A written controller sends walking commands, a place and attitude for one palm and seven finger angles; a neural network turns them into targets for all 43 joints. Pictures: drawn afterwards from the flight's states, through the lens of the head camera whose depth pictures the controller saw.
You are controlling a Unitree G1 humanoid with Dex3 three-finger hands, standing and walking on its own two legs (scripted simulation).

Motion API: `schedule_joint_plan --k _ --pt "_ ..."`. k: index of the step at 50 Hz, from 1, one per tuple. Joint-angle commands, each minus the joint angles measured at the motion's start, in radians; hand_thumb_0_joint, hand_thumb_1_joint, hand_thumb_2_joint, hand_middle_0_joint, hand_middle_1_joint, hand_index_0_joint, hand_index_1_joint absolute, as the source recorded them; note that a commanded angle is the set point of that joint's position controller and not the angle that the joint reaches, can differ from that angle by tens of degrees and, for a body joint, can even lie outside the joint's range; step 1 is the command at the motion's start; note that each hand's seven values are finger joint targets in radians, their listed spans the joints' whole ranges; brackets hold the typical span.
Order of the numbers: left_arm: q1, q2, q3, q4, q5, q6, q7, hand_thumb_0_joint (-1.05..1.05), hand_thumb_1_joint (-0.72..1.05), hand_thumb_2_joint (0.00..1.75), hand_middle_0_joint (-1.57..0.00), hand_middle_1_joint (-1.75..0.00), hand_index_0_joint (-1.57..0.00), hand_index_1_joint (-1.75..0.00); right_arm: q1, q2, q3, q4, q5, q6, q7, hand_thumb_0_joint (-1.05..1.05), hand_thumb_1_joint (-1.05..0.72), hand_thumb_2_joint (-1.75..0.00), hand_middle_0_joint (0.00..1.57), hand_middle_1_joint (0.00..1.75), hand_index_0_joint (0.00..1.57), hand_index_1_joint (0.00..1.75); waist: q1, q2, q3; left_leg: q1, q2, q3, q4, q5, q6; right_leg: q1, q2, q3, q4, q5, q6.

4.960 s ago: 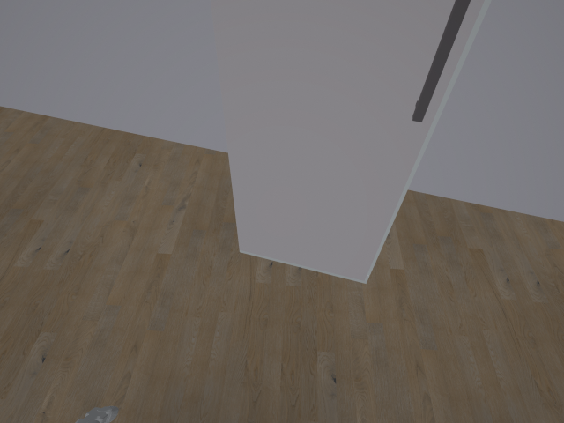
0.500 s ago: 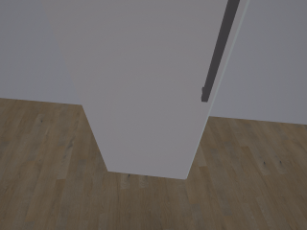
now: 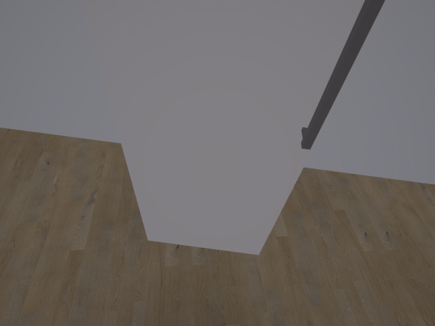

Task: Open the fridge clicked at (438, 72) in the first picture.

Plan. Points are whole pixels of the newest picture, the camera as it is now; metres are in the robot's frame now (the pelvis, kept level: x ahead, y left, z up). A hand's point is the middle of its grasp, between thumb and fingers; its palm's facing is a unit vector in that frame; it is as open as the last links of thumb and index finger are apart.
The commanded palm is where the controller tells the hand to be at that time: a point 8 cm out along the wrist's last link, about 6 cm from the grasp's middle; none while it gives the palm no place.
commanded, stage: come to a stop and stand still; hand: right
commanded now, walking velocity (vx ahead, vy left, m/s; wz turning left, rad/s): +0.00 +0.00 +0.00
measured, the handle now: (331, 80) +0.51 -0.16 +0.22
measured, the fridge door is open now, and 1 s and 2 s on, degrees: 0 0 0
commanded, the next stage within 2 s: look again from close up in 0.36 s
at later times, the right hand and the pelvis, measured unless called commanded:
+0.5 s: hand out of the picture +0.03 -0.17 -0.17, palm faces +0.03 +0.97 -0.24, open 7.3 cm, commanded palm none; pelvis -0.01 +0.02 +0.00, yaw +0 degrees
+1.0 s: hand out of the picture +0.02 -0.19 -0.17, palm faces +0.04 +0.97 -0.24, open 7.4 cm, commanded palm none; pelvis -0.01 +0.01 +0.00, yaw -1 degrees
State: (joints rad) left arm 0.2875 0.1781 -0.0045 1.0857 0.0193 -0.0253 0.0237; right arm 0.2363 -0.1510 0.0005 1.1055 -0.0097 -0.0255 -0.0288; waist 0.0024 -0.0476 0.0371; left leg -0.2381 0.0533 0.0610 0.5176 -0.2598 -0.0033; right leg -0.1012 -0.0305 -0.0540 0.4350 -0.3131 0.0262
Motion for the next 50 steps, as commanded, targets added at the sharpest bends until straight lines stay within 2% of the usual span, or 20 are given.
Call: schedule_joint_plan --k 1,8,14,20,22,24,31,35,38,42,43,47,50 --pt "0.056 0.088 0.017 -0.023 -0.003 -0.009 0.006 0.0 0.9 0.9 -0.2 -0.3 -0.2 -0.3 0.036 -0.154 -0.027 -0.032 -0.001 -0.014 -0.004 0.0 -0.9 -0.9 0.2 0.3 0.2 0.3 -0.002 0.073 -0.003 0.07 0.079 -0.096 -0.097 0.258 0.048 -0.075 -0.063 0.042 -0.067 0.186 -0.038" --pt "0.043 0.097 0.021 -0.012 -0.003 -0.007 0.006 0.0 0.9 0.9 -0.2 -0.3 -0.2 -0.3 0.015 -0.171 -0.032 -0.036 -0.002 -0.015 -0.003 0.0 -0.9 -0.9 0.2 0.3 0.2 0.3 -0.004 0.074 -0.007 0.082 0.081 -0.098 -0.117 0.267 0.052 -0.069 -0.067 0.037 -0.067 0.184 -0.03" --pt "0.037 0.101 0.021 -0.009 -0.003 -0.004 0.006 0.0 0.9 0.9 -0.2 -0.3 -0.2 -0.3 0.001 -0.185 -0.035 -0.036 -0.002 -0.013 0.0 0.0 -0.9 -0.9 0.2 0.3 0.2 0.3 -0.003 0.072 -0.001 0.077 0.083 -0.105 -0.144 0.217 0.054 -0.069 -0.067 0.037 -0.073 0.161 -0.026" --pt "0.03 0.11 0.018 -0.003 -0.002 -0.006 0.006 0.0 0.9 0.9 -0.2 -0.3 -0.2 -0.3 -0.007 -0.185 -0.036 -0.037 -0.001 -0.008 0.002 0.0 -0.9 -0.9 0.2 0.3 0.2 0.3 -0.006 0.038 0.005 0.074 0.073 -0.098 -0.146 0.182 0.05 -0.075 -0.077 0.04 -0.092 0.163 -0.026" --pt "0.033 0.104 0.018 -0.001 -0.003 -0.006 0.007 0.0 0.9 0.9 -0.2 -0.3 -0.2 -0.3 -0.003 -0.18 -0.035 -0.037 -0.002 -0.008 0.002 0.0 -0.9 -0.9 0.2 0.3 0.2 0.3 -0.007 0.064 0.009 0.077 0.07 -0.095 -0.149 0.183 0.05 -0.075 -0.078 0.043 -0.094 0.167 -0.028" --pt "0.03 0.113 0.018 -0.002 -0.003 -0.007 0.006 0.0 0.9 0.9 -0.2 -0.3 -0.2 -0.3 -0.006 -0.187 -0.036 -0.036 -0.001 -0.008 0.003 0.0 -0.9 -0.9 0.2 0.3 0.2 0.3 -0.008 0.042 0.005 0.08 0.073 -0.092 -0.147 0.176 0.048 -0.079 -0.079 0.044 -0.096 0.167 -0.028" --pt "0.03 0.113 0.018 0.001 -0.002 -0.006 0.005 0.0 0.9 0.9 -0.2 -0.3 -0.2 -0.3 -0.007 -0.188 -0.035 -0.038 -0.002 -0.005 0.005 0.0 -0.9 -0.9 0.2 0.3 0.2 0.3 -0.009 0.056 0.018 0.067 0.072 -0.094 -0.158 0.123 0.047 -0.089 -0.076 0.049 -0.102 0.147 -0.03" --pt "0.033 0.119 0.019 0.004 -0.002 -0.009 0.005 0.0 0.9 0.9 -0.2 -0.3 -0.2 -0.3 -0.007 -0.19 -0.036 -0.038 -0.001 -0.006 0.005 0.0 -0.9 -0.9 0.2 0.3 0.2 0.3 -0.008 0.054 -0.003 0.081 0.07 -0.088 -0.145 0.147 0.046 -0.085 -0.082 0.053 -0.104 0.166 -0.031" --pt "0.029 0.121 0.018 0.006 -0.003 -0.011 0.006 0.0 0.9 0.9 -0.2 -0.3 -0.2 -0.3 -0.007 -0.188 -0.035 -0.039 -0.002 -0.005 0.004 0.0 -0.9 -0.9 0.2 0.3 0.2 0.3 -0.012 0.03 0.009 0.083 0.066 -0.084 -0.134 0.167 0.045 -0.093 -0.083 0.058 -0.109 0.181 -0.033" --pt "0.028 0.116 0.019 0.006 -0.004 -0.011 0.007 0.0 0.9 0.9 -0.2 -0.3 -0.2 -0.3 -0.004 -0.184 -0.035 -0.036 -0.003 -0.006 0.004 0.0 -0.9 -0.9 0.2 0.3 0.2 0.3 -0.011 0.055 -0.006 0.093 0.067 -0.08 -0.127 0.198 0.045 -0.08 -0.085 0.059 -0.107 0.201 -0.035" --pt "0.024 0.123 0.019 0.006 -0.003 -0.012 0.007 0.0 0.9 0.9 -0.2 -0.3 -0.2 -0.3 -0.007 -0.186 -0.035 -0.037 -0.002 -0.006 0.004 0.0 -0.9 -0.9 0.2 0.3 0.2 0.3 -0.013 0.042 0.0 0.092 0.071 -0.076 -0.126 0.2 0.044 -0.085 -0.084 0.059 -0.106 0.204 -0.035" --pt "0.019 0.119 0.021 0.007 -0.003 -0.01 0.007 0.0 0.9 0.9 -0.2 -0.3 -0.2 -0.3 -0.007 -0.189 -0.035 -0.037 -0.003 -0.005 0.004 0.0 -0.9 -0.9 0.2 0.3 0.2 0.3 -0.012 0.058 0.002 0.087 0.071 -0.078 -0.13 0.199 0.044 -0.078 -0.084 0.058 -0.105 0.201 -0.035" --pt "0.01 0.127 0.021 0.006 -0.003 -0.01 0.007 0.0 0.9 0.9 -0.2 -0.3 -0.2 -0.3 -0.012 -0.195 -0.036 -0.037 -0.002 -0.006 0.004 0.0 -0.9 -0.9 0.2 0.3 0.2 0.3 -0.012 0.037 -0.007 0.091 0.072 -0.082 -0.129 0.197 0.044 -0.079 -0.083 0.06 -0.105 0.201 -0.034"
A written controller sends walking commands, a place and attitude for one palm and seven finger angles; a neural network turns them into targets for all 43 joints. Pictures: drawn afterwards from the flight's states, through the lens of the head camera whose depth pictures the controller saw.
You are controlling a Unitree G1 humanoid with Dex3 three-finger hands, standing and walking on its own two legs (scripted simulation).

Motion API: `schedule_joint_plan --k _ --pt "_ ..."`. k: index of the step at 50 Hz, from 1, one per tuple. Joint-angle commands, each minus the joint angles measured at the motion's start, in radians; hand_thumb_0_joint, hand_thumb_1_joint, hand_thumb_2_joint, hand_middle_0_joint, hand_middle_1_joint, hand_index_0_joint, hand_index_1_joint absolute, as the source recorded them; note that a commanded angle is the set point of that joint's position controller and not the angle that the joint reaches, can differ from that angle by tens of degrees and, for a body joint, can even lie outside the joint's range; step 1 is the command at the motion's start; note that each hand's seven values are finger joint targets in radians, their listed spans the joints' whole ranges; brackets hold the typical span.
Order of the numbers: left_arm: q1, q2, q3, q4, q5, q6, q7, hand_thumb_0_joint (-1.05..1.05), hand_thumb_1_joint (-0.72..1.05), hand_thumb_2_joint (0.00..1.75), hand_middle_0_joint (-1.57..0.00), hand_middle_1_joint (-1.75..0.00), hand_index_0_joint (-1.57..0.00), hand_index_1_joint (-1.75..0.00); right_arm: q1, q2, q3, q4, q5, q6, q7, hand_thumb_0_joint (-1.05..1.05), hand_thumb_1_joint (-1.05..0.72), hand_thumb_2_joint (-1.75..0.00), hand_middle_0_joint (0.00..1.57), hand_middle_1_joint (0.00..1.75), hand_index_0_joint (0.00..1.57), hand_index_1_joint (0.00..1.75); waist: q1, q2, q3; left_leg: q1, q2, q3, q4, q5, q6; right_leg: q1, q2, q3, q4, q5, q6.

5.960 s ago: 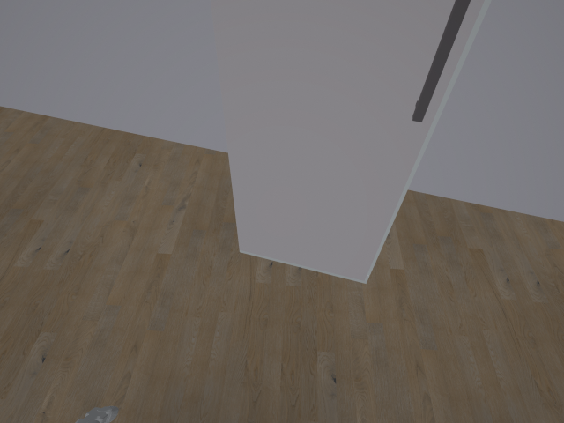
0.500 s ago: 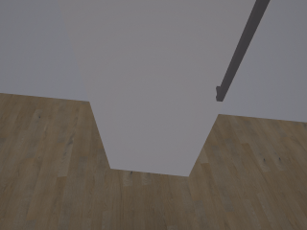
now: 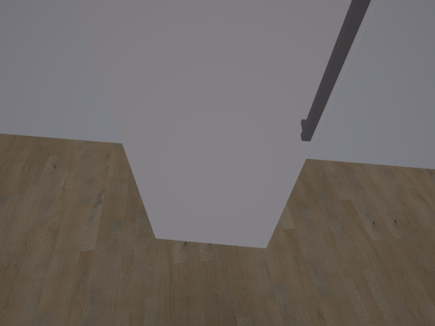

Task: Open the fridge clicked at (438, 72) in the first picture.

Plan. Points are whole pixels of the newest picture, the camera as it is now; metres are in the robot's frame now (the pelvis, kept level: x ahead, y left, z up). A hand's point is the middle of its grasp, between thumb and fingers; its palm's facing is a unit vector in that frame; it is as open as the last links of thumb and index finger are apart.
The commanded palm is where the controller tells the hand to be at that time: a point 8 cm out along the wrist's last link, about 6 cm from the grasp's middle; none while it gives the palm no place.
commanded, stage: look again from close up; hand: right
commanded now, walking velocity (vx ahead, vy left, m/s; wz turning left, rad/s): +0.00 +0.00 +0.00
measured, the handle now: (328, 70) +0.52 -0.17 +0.22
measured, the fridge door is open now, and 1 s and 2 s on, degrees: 0 0 0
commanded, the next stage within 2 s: raise the hand to about handle height in 0.20 s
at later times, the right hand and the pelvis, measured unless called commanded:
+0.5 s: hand (349, 288) +0.20 -0.21 +0.01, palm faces +0.26 +0.96 -0.05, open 7.6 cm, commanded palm +0.11 -0.26 -0.03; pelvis -0.01 -0.01 -0.02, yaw -1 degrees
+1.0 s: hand (378, 286) +0.19 -0.23 +0.05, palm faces +0.03 +1.00 -0.06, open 10.3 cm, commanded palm +0.15 -0.29 +0.06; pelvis -0.02 -0.02 -0.04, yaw -2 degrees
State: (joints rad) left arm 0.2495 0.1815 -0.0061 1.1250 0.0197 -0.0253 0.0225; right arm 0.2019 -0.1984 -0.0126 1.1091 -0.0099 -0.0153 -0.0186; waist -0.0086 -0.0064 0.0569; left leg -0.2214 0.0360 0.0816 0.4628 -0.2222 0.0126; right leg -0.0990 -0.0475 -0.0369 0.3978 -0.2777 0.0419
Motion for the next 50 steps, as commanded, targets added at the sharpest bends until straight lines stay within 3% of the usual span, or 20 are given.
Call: schedule_joint_plan --k 1,14,15,16,17,18,19,20,21,22,24,26,27,30,32,36,37,40,47,50 --pt "0.05 0.124 0.022 -0.034 -0.003 -0.011 0.008 0.0 0.9 0.9 -0.2 -0.3 -0.2 -0.3 0.019 -0.147 -0.024 -0.04 -0.002 -0.015 -0.006 0.0 -0.9 -0.9 0.2 0.3 0.2 0.3 0.0 0.0 -0.022 0.075 0.089 -0.101 -0.073 0.154 0.028 -0.087 -0.067 0.045 -0.072 0.165 -0.05" --pt "0.029 0.135 0.024 -0.038 -0.003 -0.009 0.007 0.0 0.9 0.9 -0.2 -0.3 -0.2 -0.3 0.01 -0.164 -0.025 -0.045 -0.003 -0.018 -0.005 0.0 -0.9 -0.9 0.2 0.3 0.2 0.3 -0.002 0.02 -0.028 0.085 0.097 -0.103 -0.084 0.18 0.029 -0.08 -0.064 0.046 -0.067 0.171 -0.048" --pt "-0.054 0.134 0.036 -0.101 -0.017 -0.012 -0.004 0.0 0.9 0.9 -0.2 -0.3 -0.2 -0.3 0.162 -0.119 -0.015 0.007 0.0 -0.027 -0.047 0.0 -0.9 -0.9 0.2 0.3 0.2 0.3 -0.04 0.025 -0.056 0.098 0.162 -0.165 -0.056 0.551 0.0 -0.129 -0.069 -0.022 0.153 0.112 -0.02" --pt "-0.04 0.247 0.049 -0.431 -0.065 -0.166 0.043 0.0 0.9 0.9 -0.2 -0.3 -0.2 -0.3 -0.667 -0.385 -0.22 -1.506 0.187 -0.266 -0.038 0.0 -0.88 -0.89 0.2 0.32 0.2 0.32 0.07 -0.172 -0.505 0.23 0.061 -0.113 0.007 0.441 0.027 0.06 0.06 0.005 0.003 0.266 -0.057" --pt "-0.075 0.157 0.024 -0.398 -0.058 -0.239 0.084 0.0 0.9 0.9 -0.2 -0.3 -0.2 -0.3 -0.379 -0.456 -0.294 -1.384 0.133 -0.26 -0.093 0.0 -0.85 -0.88 0.2 0.33 0.2 0.33 0.017 -0.235 -0.398 0.162 0.0 -0.096 0.041 0.255 0.028 0.093 0.049 -0.052 0.008 0.262 -0.057" --pt "-0.094 0.129 0.037 -0.432 -0.052 -0.274 0.083 0.0 0.9 0.9 -0.2 -0.3 -0.2 -0.3 0.096 -0.078 -0.098 -1.19 0.162 -0.15 -0.082 0.0 -0.83 -0.87 0.21 0.34 0.21 0.34 -0.001 -0.195 -0.295 0.111 -0.014 0.006 0.042 0.143 0.024 -0.034 0.041 -0.024 -0.008 0.28 -0.048" --pt "-0.073 0.155 0.046 -0.414 -0.068 -0.291 0.079 0.0 0.9 0.9 -0.2 -0.3 -0.2 -0.3 0.091 -0.017 -0.101 -1.11 0.187 -0.133 -0.076 0.0 -0.81 -0.86 0.21 0.36 0.21 0.36 0.031 -0.047 -0.165 0.01 -0.012 0.017 0.02 0.107 0.005 -0.103 0.044 0.0 0.04 0.22 -0.038" --pt "-0.086 0.175 0.064 -0.467 -0.058 -0.31 0.073 0.0 0.9 0.9 -0.2 -0.3 -0.2 -0.3 0.032 -0.029 -0.106 -1.146 0.199 -0.189 -0.053 0.0 -0.78 -0.85 0.21 0.37 0.21 0.37 0.049 0.026 -0.057 -0.089 -0.01 0.018 0.019 0.018 -0.011 -0.179 0.047 0.018 0.074 0.129 -0.043" --pt "-0.075 0.175 0.085 -0.475 -0.043 -0.323 0.064 0.0 0.9 0.9 -0.2 -0.3 -0.2 -0.3 0.158 -0.035 -0.158 -1.068 0.21 -0.253 -0.019 0.0 -0.76 -0.84 0.21 0.39 0.21 0.39 0.024 0.126 -0.063 -0.136 -0.015 0.02 0.031 -0.071 -0.016 -0.239 0.048 0.013 0.11 0.073 -0.041" --pt "-0.091 0.172 0.093 -0.515 -0.041 -0.333 0.046 0.0 0.9 0.9 -0.2 -0.3 -0.2 -0.3 0.332 -0.012 -0.178 -0.974 0.224 -0.312 0.033 0.0 -0.74 -0.83 0.21 0.4 0.21 0.4 -0.028 0.149 -0.044 -0.148 -0.015 0.016 0.068 -0.107 -0.008 -0.312 0.058 0.01 0.145 0.048 -0.031" --pt "-0.107 0.173 0.098 -0.565 -0.034 -0.33 0.01 0.0 0.9 0.9 -0.2 -0.3 -0.2 -0.3 0.409 0.028 -0.172 -0.907 0.261 -0.471 0.162 0.0 -0.69 -0.81 0.22 0.43 0.22 0.43 -0.04 0.244 -0.038 -0.238 -0.012 -0.009 0.164 -0.19 -0.008 -0.47 0.066 0.0 0.249 -0.036 -0.019" --pt "-0.126 0.193 0.112 -0.622 -0.034 -0.322 -0.015 0.0 0.9 0.9 -0.2 -0.3 -0.2 -0.3 0.417 -0.039 -0.228 -0.907 0.289 -0.615 0.303 0.0 -0.64 -0.79 0.22 0.47 0.22 0.47 -0.038 0.225 -0.099 -0.251 0.005 -0.064 0.223 -0.187 0.001 -0.549 0.075 -0.009 0.356 -0.063 -0.018" --pt "-0.124 0.205 0.119 -0.659 -0.044 -0.311 -0.025 0.0 0.9 0.9 -0.2 -0.3 -0.2 -0.3 0.458 -0.103 -0.29 -0.893 0.295 -0.623 0.359 0.0 -0.62 -0.78 0.22 0.48 0.22 0.48 -0.064 0.139 -0.123 -0.234 0.015 -0.093 0.246 -0.145 0.015 -0.55 0.078 -0.016 0.382 -0.036 -0.025" --pt "-0.152 0.195 0.103 -0.769 -0.062 -0.282 -0.007 0.0 0.9 0.9 -0.2 -0.3 -0.2 -0.3 0.374 -0.117 -0.301 -1.133 0.358 -0.524 0.4 0.0 -0.55 -0.75 0.22 0.53 0.22 0.53 -0.072 0.081 -0.269 -0.19 0.021 -0.11 0.255 -0.137 -0.001 -0.547 0.093 -0.037 0.396 -0.025 -0.046" --pt "-0.123 0.18 0.088 -0.783 -0.058 -0.27 0.009 0.0 0.9 0.9 -0.2 -0.3 -0.2 -0.3 0.251 -0.115 -0.291 -1.264 0.37 -0.482 0.359 0.0 -0.5 -0.73 0.23 0.55 0.23 0.55 -0.044 0.05 -0.249 -0.246 0.009 -0.105 0.244 -0.227 -0.006 -0.535 0.081 -0.008 0.389 -0.075 -0.048" --pt "-0.052 0.17 0.072 -0.77 -0.041 -0.272 0.031 0.0 0.9 0.9 -0.2 -0.3 -0.2 -0.3 0.112 -0.132 -0.238 -1.545 0.295 -0.513 0.249 0.0 -0.41 -0.69 0.24 0.62 0.24 0.62 0.011 -0.089 -0.317 -0.263 -0.02 -0.04 0.326 -0.009 0.004 -0.429 0.056 0.028 0.4 0.051 -0.059" --pt "-0.035 0.177 0.063 -0.754 -0.035 -0.272 0.036 0.0 0.9 0.9 -0.2 -0.3 -0.2 -0.3 0.047 -0.139 -0.217 -1.565 0.286 -0.516 0.247 0.0 -0.39 -0.68 0.24 0.63 0.24 0.63 0.04 -0.055 -0.301 -0.275 -0.028 -0.029 0.34 0.025 0.004 -0.425 0.049 0.043 0.409 0.069 -0.061" --pt "-0.042 0.184 0.055 -0.721 -0.051 -0.283 0.047 0.0 0.9 0.9 -0.2 -0.3 -0.2 -0.3 0.065 -0.132 -0.19 -1.493 0.279 -0.483 0.285 0.0 -0.32 -0.65 0.24 0.68 0.24 0.68 0.053 -0.08 -0.26 -0.294 -0.028 -0.019 0.309 -0.015 0.002 -0.419 0.044 0.056 0.391 0.025 -0.056" --pt "-0.108 0.174 0.023 -0.727 -0.069 -0.295 0.069 0.0 0.9 0.9 -0.2 -0.3 -0.2 -0.3 0.123 -0.229 -0.346 -1.368 0.343 -0.228 0.322 0.0 -0.15 -0.58 0.25 0.78 0.25 0.78 -0.033 -0.031 -0.257 -0.119 -0.022 -0.002 0.218 -0.038 0.004 -0.413 0.045 0.068 0.275 0.024 -0.046" --pt "-0.106 0.167 0.014 -0.73 -0.065 -0.306 0.067 0.0 0.9 0.9 -0.2 -0.3 -0.2 -0.3 0.106 -0.235 -0.383 -1.428 0.366 -0.198 0.304 0.0 -0.08 -0.55 0.26 0.82 0.26 0.82 -0.045 -0.014 -0.284 -0.081 -0.023 0.015 0.209 0.038 -0.002 -0.372 0.043 0.064 0.242 0.093 -0.044"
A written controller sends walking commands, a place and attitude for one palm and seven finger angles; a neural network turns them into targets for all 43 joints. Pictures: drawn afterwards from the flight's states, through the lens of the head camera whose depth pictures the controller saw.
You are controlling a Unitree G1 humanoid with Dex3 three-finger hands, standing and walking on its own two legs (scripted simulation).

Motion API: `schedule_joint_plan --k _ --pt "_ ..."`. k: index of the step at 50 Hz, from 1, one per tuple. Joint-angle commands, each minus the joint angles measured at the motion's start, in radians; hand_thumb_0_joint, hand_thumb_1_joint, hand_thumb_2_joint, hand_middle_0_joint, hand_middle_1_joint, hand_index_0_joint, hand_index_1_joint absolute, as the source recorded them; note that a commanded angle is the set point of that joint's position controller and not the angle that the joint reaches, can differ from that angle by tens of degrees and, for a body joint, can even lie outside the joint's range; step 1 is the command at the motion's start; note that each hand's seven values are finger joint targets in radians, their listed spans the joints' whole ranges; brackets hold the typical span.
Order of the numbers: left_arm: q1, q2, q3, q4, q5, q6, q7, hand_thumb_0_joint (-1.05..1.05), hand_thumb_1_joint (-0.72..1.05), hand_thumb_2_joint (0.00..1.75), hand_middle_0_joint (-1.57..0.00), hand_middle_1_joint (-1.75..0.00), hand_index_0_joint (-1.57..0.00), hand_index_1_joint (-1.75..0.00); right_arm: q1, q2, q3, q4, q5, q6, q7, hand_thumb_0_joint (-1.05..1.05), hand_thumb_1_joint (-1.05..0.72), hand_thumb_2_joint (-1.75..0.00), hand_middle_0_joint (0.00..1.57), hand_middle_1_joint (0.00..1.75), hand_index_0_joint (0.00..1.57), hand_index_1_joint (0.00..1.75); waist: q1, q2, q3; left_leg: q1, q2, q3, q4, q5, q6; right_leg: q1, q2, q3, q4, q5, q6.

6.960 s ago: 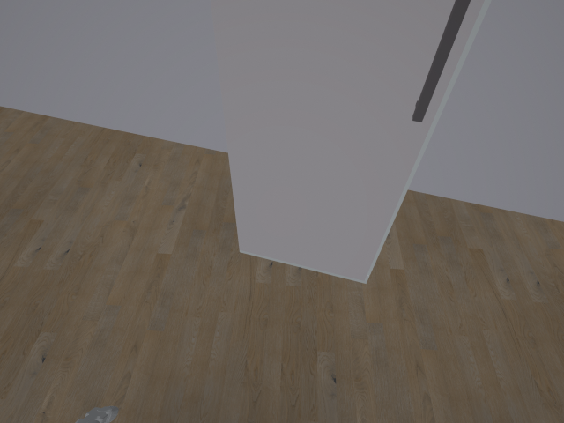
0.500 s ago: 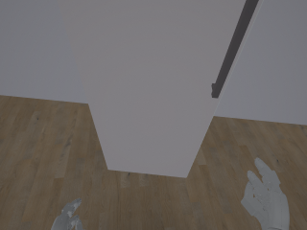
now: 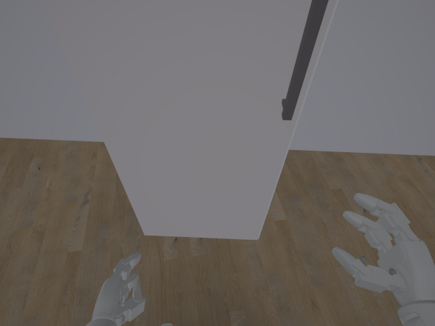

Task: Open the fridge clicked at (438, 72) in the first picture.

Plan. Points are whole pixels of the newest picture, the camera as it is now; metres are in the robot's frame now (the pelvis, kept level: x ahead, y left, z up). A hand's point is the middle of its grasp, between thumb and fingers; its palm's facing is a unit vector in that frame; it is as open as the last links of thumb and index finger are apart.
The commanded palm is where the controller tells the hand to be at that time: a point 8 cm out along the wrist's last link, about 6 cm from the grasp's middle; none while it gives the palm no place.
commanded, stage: raise the hand to about handle height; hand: right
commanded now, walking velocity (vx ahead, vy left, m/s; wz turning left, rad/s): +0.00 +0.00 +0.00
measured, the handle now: (304, 43) +0.54 -0.13 +0.26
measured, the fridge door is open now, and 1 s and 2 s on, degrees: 0 0 0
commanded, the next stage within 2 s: move the hooked fingers beside the handle in 1.40 s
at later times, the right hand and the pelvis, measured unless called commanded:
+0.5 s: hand (423, 198) +0.27 -0.25 +0.19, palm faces +0.09 +0.99 -0.07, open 13.2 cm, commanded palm +0.23 -0.30 +0.20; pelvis +0.02 +0.00 +0.03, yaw +0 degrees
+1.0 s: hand out of the picture +0.30 -0.27 +0.28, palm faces +0.09 +0.99 -0.09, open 14.0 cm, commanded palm +0.26 -0.31 +0.27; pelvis +0.01 +0.01 +0.04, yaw +0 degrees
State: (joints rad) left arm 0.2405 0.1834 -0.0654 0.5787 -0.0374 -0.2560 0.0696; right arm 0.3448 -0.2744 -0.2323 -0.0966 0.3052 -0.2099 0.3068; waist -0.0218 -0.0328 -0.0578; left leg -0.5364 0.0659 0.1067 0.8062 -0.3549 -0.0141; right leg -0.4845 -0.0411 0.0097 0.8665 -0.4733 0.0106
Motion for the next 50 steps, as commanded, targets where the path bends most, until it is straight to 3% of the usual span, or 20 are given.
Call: schedule_joint_plan --k 1,2,4,7,10,12,15,16,20,22,25,33,39,45,46,47,49,50 --pt "-0.094 0.164 0.073 -0.179 -0.008 -0.082 0.016 0.0 0.9 0.9 -0.2 -0.3 -0.2 -0.3 -0.038 -0.158 -0.17 -0.233 0.054 -0.005 -0.027 0.0 -0.06 -0.54 0.26 0.84 0.26 0.84 -0.033 0.008 -0.166 0.247 -0.054 -0.007 -0.138 0.195 0.025 0.023 0.035 0.016 -0.234 0.312 -0.01" --pt "-0.096 0.167 0.069 -0.18 -0.004 -0.088 0.013 0.0 0.9 0.9 -0.2 -0.3 -0.2 -0.3 -0.043 -0.163 -0.176 -0.229 0.06 0.0 -0.025 0.0 -0.04 -0.53 0.26 0.86 0.26 0.86 -0.04 0.011 -0.155 0.266 -0.058 -0.01 -0.144 0.217 0.028 0.028 0.037 0.014 -0.239 0.331 -0.01" --pt "-0.077 0.173 0.07 -0.165 -0.007 -0.099 0.01 0.0 0.9 0.9 -0.2 -0.3 -0.2 -0.3 -0.075 -0.16 -0.168 -0.245 0.058 -0.002 -0.02 0.0 0.01 -0.51 0.27 0.88 0.27 0.88 -0.027 -0.002 -0.166 0.271 -0.056 -0.011 -0.157 0.245 0.024 0.061 0.036 0.007 -0.25 0.352 -0.009" --pt "-0.073 0.186 0.068 -0.154 -0.01 -0.113 0.014 0.0 0.9 0.9 -0.2 -0.3 -0.2 -0.3 -0.123 -0.172 -0.164 -0.219 0.058 0.024 0.0 0.0 0.08 -0.48 0.27 0.93 0.27 0.93 -0.019 0.015 -0.113 0.269 -0.058 -0.014 -0.191 0.224 0.024 0.075 0.035 0.005 -0.272 0.329 -0.013" --pt "-0.071 0.191 0.066 -0.144 -0.019 -0.117 0.028 0.0 0.9 0.9 -0.2 -0.3 -0.2 -0.3 -0.212 -0.204 -0.177 -0.223 0.057 0.058 0.019 0.0 0.15 -0.45 0.27 0.98 0.27 0.98 -0.014 -0.018 -0.106 0.275 -0.055 -0.017 -0.223 0.202 0.022 0.121 0.037 0.005 -0.302 0.312 -0.017" --pt "-0.077 0.196 0.063 -0.142 -0.017 -0.12 0.036 0.0 0.9 0.9 -0.2 -0.3 -0.2 -0.3 -0.269 -0.248 -0.213 -0.234 0.058 0.079 0.019 0.0 0.2 -0.43 0.28 1.0 0.28 1.0 -0.026 -0.015 -0.104 0.306 -0.058 -0.016 -0.236 0.215 0.025 0.144 0.037 0.01 -0.319 0.329 -0.019" --pt "-0.082 0.188 0.059 -0.137 -0.019 -0.126 0.042 0.0 0.9 0.9 -0.2 -0.3 -0.2 -0.3 -0.325 -0.265 -0.229 -0.268 0.057 0.102 0.021 0.0 0.27 -0.4 0.28 1.05 0.28 1.05 -0.033 -0.076 -0.142 0.348 -0.055 -0.013 -0.25 0.284 0.027 0.212 0.04 0.006 -0.341 0.393 -0.017" --pt "-0.081 0.187 0.056 -0.133 -0.02 -0.127 0.044 0.0 0.9 0.9 -0.2 -0.3 -0.2 -0.3 -0.334 -0.268 -0.236 -0.254 0.058 0.113 0.021 0.0 0.29 -0.39 0.29 1.07 0.29 1.07 -0.033 -0.055 -0.13 0.357 -0.058 -0.006 -0.254 0.302 0.028 0.219 0.038 0.01 -0.351 0.411 -0.014" --pt "-0.097 0.19 0.048 -0.126 -0.026 -0.115 0.048 0.0 0.9 0.9 -0.2 -0.3 -0.2 -0.3 -0.413 -0.289 -0.251 -0.209 0.065 0.183 0.041 0.0 0.38 -0.35 0.29 1.12 0.29 1.12 -0.037 -0.067 -0.08 0.374 -0.06 -0.009 -0.291 0.327 0.029 0.247 0.041 0.006 -0.384 0.421 -0.015" --pt "-0.101 0.195 0.042 -0.127 -0.026 -0.103 0.048 0.0 0.9 0.9 -0.2 -0.3 -0.2 -0.3 -0.431 -0.323 -0.281 -0.165 0.065 0.231 0.049 0.0 0.43 -0.33 0.29 1.15 0.29 1.15 -0.048 -0.037 -0.065 0.396 -0.063 -0.013 -0.311 0.338 0.029 0.246 0.041 0.004 -0.395 0.425 -0.018" --pt "-0.118 0.188 0.037 -0.138 -0.03 -0.087 0.048 0.0 0.9 0.9 -0.2 -0.3 -0.2 -0.3 -0.504 -0.341 -0.292 -0.19 0.063 0.279 0.062 0.0 0.5 -0.3 0.3 1.2 0.3 1.2 -0.046 -0.056 -0.109 0.423 -0.059 -0.012 -0.319 0.38 0.029 0.291 0.042 0.002 -0.408 0.466 -0.018" --pt "-0.153 0.182 0.021 -0.141 -0.039 -0.047 0.049 0.0 0.9 0.9 -0.2 -0.3 -0.2 -0.3 -0.701 -0.422 -0.333 -0.161 0.053 0.365 0.082 0.0 0.5 -0.3 0.3 1.2 0.3 1.2 -0.045 -0.064 -0.122 0.452 -0.06 -0.02 -0.365 0.381 0.031 0.341 0.047 0.0 -0.444 0.462 -0.022" --pt "-0.173 0.189 0.015 -0.139 -0.046 -0.024 0.046 0.0 0.9 0.9 -0.2 -0.3 -0.2 -0.3 -0.804 -0.481 -0.36 -0.081 0.048 0.427 0.107 0.0 0.5 -0.3 0.3 1.2 0.3 1.2 -0.046 -0.028 -0.127 0.467 -0.058 -0.022 -0.386 0.388 0.03 0.35 0.05 0.002 -0.462 0.464 -0.027" --pt "-0.189 0.196 0.014 -0.147 -0.053 -0.013 0.042 0.0 0.9 0.9 -0.2 -0.3 -0.2 -0.3 -0.937 -0.55 -0.379 -0.037 0.039 0.47 0.127 0.0 0.5 -0.3 0.3 1.2 0.3 1.2 -0.05 -0.064 -0.139 0.462 -0.053 -0.028 -0.402 0.358 0.034 0.367 0.057 0.006 -0.476 0.443 -0.03" --pt "-0.183 0.196 0.014 -0.144 -0.054 -0.01 0.04 0.0 0.9 0.9 -0.2 -0.3 -0.2 -0.3 -0.9 -0.522 -0.363 0.027 0.041 0.482 0.132 0.0 0.5 -0.3 0.3 1.2 0.3 1.2 -0.048 -0.044 -0.118 0.453 -0.054 -0.026 -0.403 0.348 0.033 0.353 0.057 0.002 -0.477 0.431 -0.029" --pt "-0.18 0.2 0.018 -0.145 -0.055 -0.005 0.035 0.0 0.9 0.9 -0.2 -0.3 -0.2 -0.3 -0.852 -0.509 -0.363 0.052 0.049 0.488 0.138 0.0 0.5 -0.3 0.3 1.2 0.3 1.2 -0.054 0.018 -0.116 0.474 -0.051 -0.029 -0.406 0.358 0.033 0.337 0.052 0.002 -0.475 0.438 -0.03" --pt "-0.183 0.208 0.021 -0.153 -0.061 0.005 0.028 0.0 0.9 0.9 -0.2 -0.3 -0.2 -0.3 -0.827 -0.496 -0.35 0.058 0.05 0.503 0.152 0.0 0.5 -0.3 0.3 1.2 0.3 1.2 -0.053 0.015 -0.116 0.461 -0.051 -0.029 -0.398 0.356 0.029 0.33 0.053 -0.004 -0.475 0.43 -0.029" --pt "-0.191 0.209 0.022 -0.161 -0.06 0.007 0.026 0.0 0.9 0.9 -0.2 -0.3 -0.2 -0.3 -0.835 -0.504 -0.353 0.037 0.05 0.505 0.154 0.0 0.5 -0.3 0.3 1.2 0.3 1.2 -0.055 -0.019 -0.12 0.452 -0.049 -0.034 -0.399 0.348 0.03 0.335 0.055 -0.005 -0.472 0.424 -0.029"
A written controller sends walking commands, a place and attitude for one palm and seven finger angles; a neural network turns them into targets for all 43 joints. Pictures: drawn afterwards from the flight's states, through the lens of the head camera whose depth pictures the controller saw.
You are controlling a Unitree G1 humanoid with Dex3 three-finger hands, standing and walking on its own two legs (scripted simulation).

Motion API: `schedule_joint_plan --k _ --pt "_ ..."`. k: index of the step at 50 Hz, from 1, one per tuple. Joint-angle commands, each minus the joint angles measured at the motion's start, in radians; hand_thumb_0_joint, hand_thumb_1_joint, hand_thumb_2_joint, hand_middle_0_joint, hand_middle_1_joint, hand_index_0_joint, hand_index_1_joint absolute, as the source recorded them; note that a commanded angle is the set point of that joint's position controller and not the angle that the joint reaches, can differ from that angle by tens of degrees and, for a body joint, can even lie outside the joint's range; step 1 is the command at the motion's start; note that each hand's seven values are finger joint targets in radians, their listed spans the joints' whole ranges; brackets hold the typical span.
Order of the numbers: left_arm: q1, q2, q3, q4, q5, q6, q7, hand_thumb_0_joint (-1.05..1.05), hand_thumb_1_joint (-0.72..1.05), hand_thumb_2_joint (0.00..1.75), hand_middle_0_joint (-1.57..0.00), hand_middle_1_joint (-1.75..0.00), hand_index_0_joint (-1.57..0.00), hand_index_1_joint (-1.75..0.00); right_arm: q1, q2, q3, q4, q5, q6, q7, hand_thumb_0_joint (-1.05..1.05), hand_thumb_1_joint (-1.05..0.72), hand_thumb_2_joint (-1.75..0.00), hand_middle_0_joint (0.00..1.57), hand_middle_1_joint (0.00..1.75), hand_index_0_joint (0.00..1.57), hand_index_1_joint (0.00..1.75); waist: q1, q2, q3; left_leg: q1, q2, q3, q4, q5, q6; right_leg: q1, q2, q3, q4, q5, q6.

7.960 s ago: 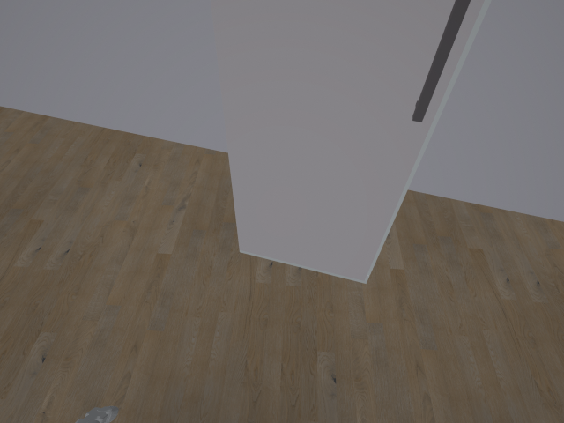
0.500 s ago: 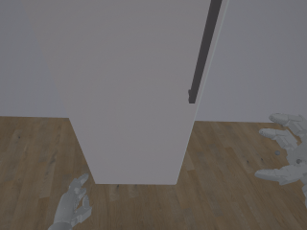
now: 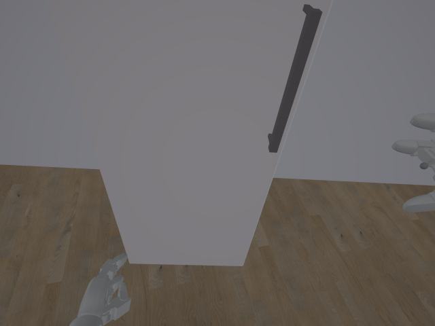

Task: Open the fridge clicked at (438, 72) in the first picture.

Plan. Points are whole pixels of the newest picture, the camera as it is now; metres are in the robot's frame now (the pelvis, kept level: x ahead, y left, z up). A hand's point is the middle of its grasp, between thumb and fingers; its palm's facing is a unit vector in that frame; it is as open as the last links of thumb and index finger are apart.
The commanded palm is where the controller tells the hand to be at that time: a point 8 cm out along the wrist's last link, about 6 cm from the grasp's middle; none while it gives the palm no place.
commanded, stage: raise the hand to about handle height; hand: right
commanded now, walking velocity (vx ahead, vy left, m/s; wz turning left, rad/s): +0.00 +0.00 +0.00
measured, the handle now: (287, 89) +0.53 -0.14 +0.22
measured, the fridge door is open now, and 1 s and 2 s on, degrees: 0 0 0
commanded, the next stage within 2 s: move the hooked fingers beside the handle in 0.40 s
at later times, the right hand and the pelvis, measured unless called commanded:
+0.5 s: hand (420, 176) +0.27 -0.28 +0.23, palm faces +0.10 +0.99 -0.08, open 14.0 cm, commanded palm +0.24 -0.32 +0.23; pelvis -0.01 +0.00 +0.00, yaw +0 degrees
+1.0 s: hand (383, 151) +0.33 -0.25 +0.23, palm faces +0.06 +1.00 -0.04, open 14.0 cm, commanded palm +0.30 -0.29 +0.22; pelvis -0.01 +0.00 +0.00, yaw +1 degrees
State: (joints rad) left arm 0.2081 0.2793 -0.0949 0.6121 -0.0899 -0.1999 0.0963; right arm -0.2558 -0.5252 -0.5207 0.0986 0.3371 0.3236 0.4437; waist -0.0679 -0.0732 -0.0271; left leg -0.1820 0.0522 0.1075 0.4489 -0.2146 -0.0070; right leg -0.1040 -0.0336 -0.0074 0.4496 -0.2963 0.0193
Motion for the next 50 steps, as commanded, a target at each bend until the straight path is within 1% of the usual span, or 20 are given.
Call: schedule_joint_plan --k 1,7,11,12,15,17,23,25,27,30,31,32,36,37,39,41,42,43,46,50 --pt "-0.159 0.113 0.053 -0.198 -0.007 -0.048 -0.002 0.0 0.9 0.9 -0.2 -0.3 -0.2 -0.3 -0.238 -0.259 -0.073 -0.181 0.02 -0.032 0.015 0.0 0.5 -0.3 0.3 1.2 0.3 1.2 -0.009 0.019 -0.165 0.103 -0.035 -0.033 -0.039 0.212 0.024 -0.039 0.048 0.012 -0.055 0.253 -0.037" --pt "-0.162 0.104 0.055 -0.201 0.0 -0.052 0.002 0.0 0.9 0.9 -0.2 -0.3 -0.2 -0.3 -0.264 -0.305 -0.128 -0.27 0.024 -0.073 -0.03 0.0 0.5 -0.3 0.3 1.2 0.3 1.2 -0.016 0.021 -0.175 0.12 -0.038 -0.044 -0.054 0.163 0.022 -0.041 0.045 0.007 -0.057 0.231 -0.038" --pt "-0.159 0.102 0.052 -0.191 -0.003 -0.061 0.012 0.0 0.9 0.9 -0.2 -0.3 -0.2 -0.3 -0.299 -0.267 -0.086 -0.25 0.008 -0.074 -0.04 0.0 0.5 -0.3 0.3 1.2 0.3 1.2 0.001 -0.036 -0.14 0.084 -0.039 -0.044 -0.063 0.118 0.022 -0.033 0.048 0.005 -0.069 0.187 -0.037" --pt "-0.163 0.1 0.052 -0.189 -0.002 -0.06 0.013 0.0 0.9 0.9 -0.2 -0.3 -0.2 -0.3 -0.295 -0.267 -0.08 -0.253 0.007 -0.073 -0.041 0.0 0.5 -0.3 0.3 1.2 0.3 1.2 0.0 -0.009 -0.123 0.087 -0.036 -0.053 -0.072 0.106 0.024 -0.041 0.042 0.005 -0.066 0.18 -0.039" --pt "-0.16 0.101 0.05 -0.192 -0.002 -0.065 0.019 0.0 0.9 0.9 -0.2 -0.3 -0.2 -0.3 -0.314 -0.268 -0.07 -0.268 -0.001 -0.067 -0.033 0.0 0.5 -0.3 0.3 1.2 0.3 1.2 0.004 -0.056 -0.16 0.09 -0.039 -0.044 -0.061 0.132 0.024 -0.015 0.048 0.009 -0.067 0.197 -0.039" --pt "-0.16 0.1 0.049 -0.19 -0.001 -0.063 0.018 0.0 0.9 0.9 -0.2 -0.3 -0.2 -0.3 -0.294 -0.262 -0.066 -0.262 0.005 -0.066 -0.028 0.0 0.5 -0.3 0.3 1.2 0.3 1.2 0.001 -0.008 -0.149 0.104 -0.04 -0.045 -0.066 0.137 0.024 -0.025 0.043 0.011 -0.067 0.203 -0.038" --pt "-0.159 0.103 0.048 -0.185 0.0 -0.06 0.01 0.0 0.9 0.9 -0.2 -0.3 -0.2 -0.3 -0.268 -0.273 -0.089 -0.231 0.013 -0.057 -0.021 0.0 0.5 -0.3 0.3 1.2 0.3 1.2 -0.002 -0.008 -0.149 0.102 -0.042 -0.037 -0.059 0.173 0.024 -0.032 0.045 0.01 -0.068 0.226 -0.038" --pt "-0.157 0.103 0.048 -0.185 -0.001 -0.059 0.009 0.0 0.9 0.9 -0.2 -0.3 -0.2 -0.3 -0.279 -0.262 -0.079 -0.235 0.012 -0.055 -0.019 0.0 0.5 -0.3 0.3 1.2 0.3 1.2 0.001 -0.011 -0.16 0.099 -0.046 -0.029 -0.054 0.188 0.024 -0.021 0.045 0.013 -0.07 0.239 -0.035" --pt "-0.166 0.094 0.045 -0.186 -0.002 -0.059 0.007 0.0 0.9 0.9 -0.2 -0.3 -0.2 -0.3 -0.315 -0.207 -0.018 -0.264 0.013 -0.057 -0.02 0.0 0.5 -0.3 0.3 1.2 0.3 1.2 0.01 -0.01 -0.148 0.092 -0.044 -0.036 -0.059 0.192 0.025 -0.014 0.043 0.012 -0.068 0.241 -0.034" --pt "-0.154 0.1 0.049 -0.176 -0.002 -0.061 0.014 0.0 0.9 0.9 -0.2 -0.3 -0.2 -0.3 -0.358 -0.203 -0.005 -0.23 0.003 -0.056 -0.034 0.0 0.5 -0.3 0.3 1.2 0.3 1.2 0.017 0.011 -0.154 0.071 -0.048 -0.03 -0.059 0.158 0.022 -0.008 0.045 0.02 -0.074 0.214 -0.035" --pt "-0.157 0.097 0.048 -0.179 -0.001 -0.062 0.016 0.0 0.9 0.9 -0.2 -0.3 -0.2 -0.3 -0.358 -0.2 -0.002 -0.231 -0.001 -0.052 -0.039 0.0 0.5 -0.3 0.3 1.2 0.3 1.2 0.012 -0.012 -0.151 0.061 -0.046 -0.032 -0.059 0.148 0.023 -0.008 0.047 0.019 -0.074 0.206 -0.035" --pt "-0.154 0.099 0.048 -0.168 0.0 -0.057 0.016 0.0 0.9 0.9 -0.2 -0.3 -0.2 -0.3 -0.357 -0.218 -0.015 -0.194 -0.003 -0.049 -0.049 0.0 0.5 -0.3 0.3 1.2 0.3 1.2 0.011 0.025 -0.125 0.062 -0.045 -0.035 -0.07 0.131 0.023 -0.029 0.044 0.018 -0.072 0.194 -0.035" --pt "-0.159 0.097 0.047 -0.171 -0.001 -0.053 0.021 0.0 0.9 0.9 -0.2 -0.3 -0.2 -0.3 -0.457 -0.209 0.018 -0.181 -0.03 -0.055 -0.069 0.0 0.5 -0.3 0.3 1.2 0.3 1.2 0.02 -0.013 -0.161 0.063 -0.041 -0.035 -0.061 0.121 0.025 -0.02 0.048 0.019 -0.077 0.188 -0.034" --pt "-0.157 0.095 0.049 -0.169 0.002 -0.05 0.02 0.0 0.9 0.9 -0.2 -0.3 -0.2 -0.3 -0.454 -0.224 0.005 -0.172 -0.028 -0.06 -0.076 0.0 0.5 -0.3 0.3 1.2 0.3 1.2 0.016 0.019 -0.167 0.08 -0.039 -0.04 -0.067 0.127 0.025 -0.025 0.045 0.018 -0.072 0.194 -0.036" --pt "-0.16 0.092 0.048 -0.175 0.003 -0.049 0.019 0.0 0.9 0.9 -0.2 -0.3 -0.2 -0.3 -0.489 -0.22 0.01 -0.186 -0.036 -0.07 -0.082 0.0 0.5 -0.3 0.3 1.2 0.3 1.2 0.014 -0.029 -0.193 0.094 -0.037 -0.039 -0.056 0.162 0.029 -0.014 0.047 0.015 -0.074 0.221 -0.034" --pt "-0.156 0.089 0.048 -0.177 0.004 -0.048 0.018 0.0 0.9 0.9 -0.2 -0.3 -0.2 -0.3 -0.491 -0.205 0.018 -0.189 -0.038 -0.078 -0.087 0.0 0.5 -0.3 0.3 1.2 0.3 1.2 0.011 -0.035 -0.216 0.104 -0.038 -0.034 -0.047 0.192 0.032 -0.004 0.048 0.015 -0.075 0.245 -0.031" --pt "-0.15 0.092 0.05 -0.171 0.006 -0.043 0.017 0.0 0.9 0.9 -0.2 -0.3 -0.2 -0.3 -0.46 -0.218 0.004 -0.143 -0.036 -0.074 -0.092 0.0 0.5 -0.3 0.3 1.2 0.3 1.2 0.009 0.025 -0.206 0.114 -0.039 -0.036 -0.052 0.192 0.029 -0.025 0.045 0.012 -0.071 0.242 -0.034" --pt "-0.144 0.097 0.049 -0.165 0.003 -0.037 0.016 0.0 0.9 0.9 -0.2 -0.3 -0.2 -0.3 -0.463 -0.219 0.003 -0.106 -0.042 -0.069 -0.093 0.0 0.5 -0.3 0.3 1.2 0.3 1.2 0.013 0.031 -0.184 0.104 -0.039 -0.032 -0.053 0.184 0.028 -0.041 0.042 0.012 -0.079 0.233 -0.033" --pt "-0.148 0.098 0.054 -0.175 0.003 -0.031 0.014 0.0 0.9 0.9 -0.2 -0.3 -0.2 -0.3 -0.485 -0.202 0.02 -0.115 -0.051 -0.059 -0.097 0.0 0.5 -0.3 0.3 1.2 0.3 1.2 0.009 -0.014 -0.217 0.113 -0.036 -0.032 -0.038 0.232 0.033 -0.025 0.046 0.009 -0.074 0.277 -0.031" --pt "-0.145 0.098 0.059 -0.176 0.002 -0.023 0.009 0.0 0.9 0.9 -0.2 -0.3 -0.2 -0.3 -0.508 -0.191 0.031 -0.117 -0.05 -0.06 -0.106 0.0 0.5 -0.3 0.3 1.2 0.3 1.2 0.016 0.015 -0.224 0.111 -0.038 -0.035 -0.042 0.24 0.029 -0.024 0.044 0.003 -0.072 0.274 -0.033"
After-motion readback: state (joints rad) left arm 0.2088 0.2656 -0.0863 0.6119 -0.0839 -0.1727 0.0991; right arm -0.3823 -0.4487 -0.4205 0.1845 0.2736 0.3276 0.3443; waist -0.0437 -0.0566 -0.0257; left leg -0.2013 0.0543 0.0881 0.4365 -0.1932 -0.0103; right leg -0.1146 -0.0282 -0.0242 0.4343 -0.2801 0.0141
